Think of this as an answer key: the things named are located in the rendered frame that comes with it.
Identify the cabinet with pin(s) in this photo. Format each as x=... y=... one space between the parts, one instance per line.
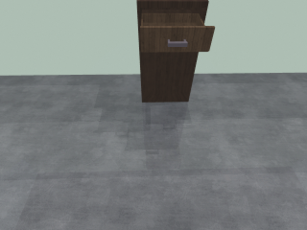
x=167 y=77

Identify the drawer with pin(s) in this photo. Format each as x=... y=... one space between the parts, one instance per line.
x=157 y=28

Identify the handle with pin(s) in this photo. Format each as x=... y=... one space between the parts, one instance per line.
x=183 y=43

